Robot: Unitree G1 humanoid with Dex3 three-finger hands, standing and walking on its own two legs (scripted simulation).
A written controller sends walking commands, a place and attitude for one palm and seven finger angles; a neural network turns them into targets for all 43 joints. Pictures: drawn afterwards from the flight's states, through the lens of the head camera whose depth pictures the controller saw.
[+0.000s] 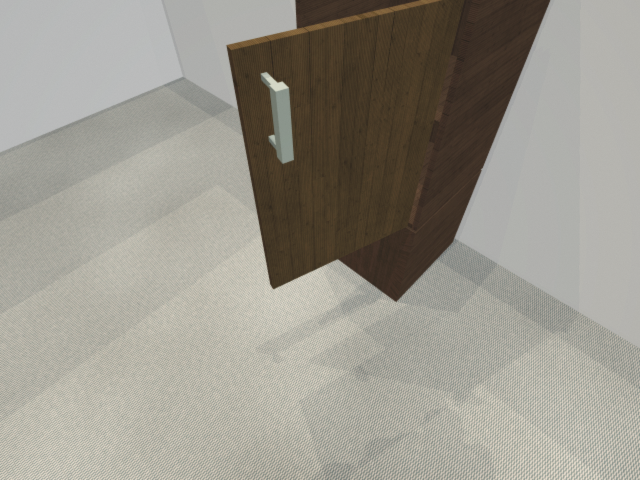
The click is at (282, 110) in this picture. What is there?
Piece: cupboard door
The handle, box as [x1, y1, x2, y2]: [261, 72, 293, 163]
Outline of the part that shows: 265,72 261,73 261,79 270,89 275,134 274,136 271,135 268,137 269,141 276,149 277,157 283,163 293,159 288,87 282,82 277,83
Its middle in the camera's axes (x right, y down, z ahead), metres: -0.07 -0.19 +0.60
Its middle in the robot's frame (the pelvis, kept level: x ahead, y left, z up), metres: +0.59 +0.10 +0.14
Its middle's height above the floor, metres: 0.92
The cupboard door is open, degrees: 74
